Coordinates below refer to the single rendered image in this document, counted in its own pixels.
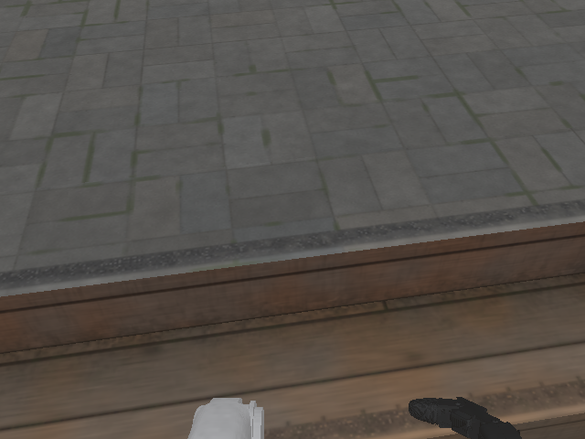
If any robot left thigh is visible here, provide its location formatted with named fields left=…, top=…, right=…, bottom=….
left=187, top=398, right=264, bottom=439

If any robot right hand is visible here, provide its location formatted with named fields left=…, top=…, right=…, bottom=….
left=409, top=397, right=522, bottom=439

